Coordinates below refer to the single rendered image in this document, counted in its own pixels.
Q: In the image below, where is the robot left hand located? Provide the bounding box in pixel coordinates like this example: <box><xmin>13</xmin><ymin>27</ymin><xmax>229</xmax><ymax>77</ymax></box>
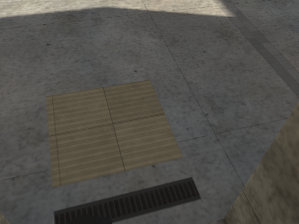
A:
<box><xmin>67</xmin><ymin>214</ymin><xmax>112</xmax><ymax>224</ymax></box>

